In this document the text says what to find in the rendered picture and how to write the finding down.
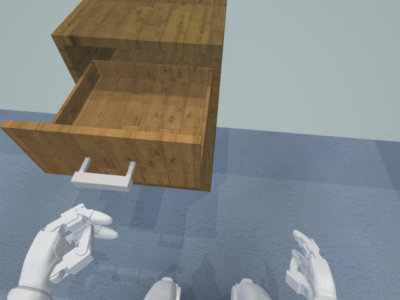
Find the left robot thigh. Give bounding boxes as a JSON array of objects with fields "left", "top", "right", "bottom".
[{"left": 144, "top": 280, "right": 181, "bottom": 300}]

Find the robot right hand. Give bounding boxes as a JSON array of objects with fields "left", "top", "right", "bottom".
[{"left": 286, "top": 230, "right": 337, "bottom": 300}]

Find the robot thigh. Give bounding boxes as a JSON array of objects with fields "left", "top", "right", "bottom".
[
  {"left": 144, "top": 280, "right": 181, "bottom": 300},
  {"left": 231, "top": 282, "right": 272, "bottom": 300}
]

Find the handle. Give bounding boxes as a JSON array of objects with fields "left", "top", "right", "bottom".
[{"left": 71, "top": 157, "right": 136, "bottom": 192}]

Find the right robot thigh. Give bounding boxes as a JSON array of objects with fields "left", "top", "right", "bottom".
[{"left": 231, "top": 282, "right": 272, "bottom": 300}]

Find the cabinet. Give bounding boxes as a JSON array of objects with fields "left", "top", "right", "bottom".
[{"left": 51, "top": 0, "right": 227, "bottom": 192}]

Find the robot left hand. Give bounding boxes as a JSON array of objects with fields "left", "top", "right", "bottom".
[{"left": 19, "top": 203, "right": 119, "bottom": 294}]

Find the left robot forearm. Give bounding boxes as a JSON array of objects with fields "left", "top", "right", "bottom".
[{"left": 7, "top": 286, "right": 53, "bottom": 300}]

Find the drawer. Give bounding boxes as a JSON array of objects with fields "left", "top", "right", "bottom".
[{"left": 0, "top": 60, "right": 213, "bottom": 188}]

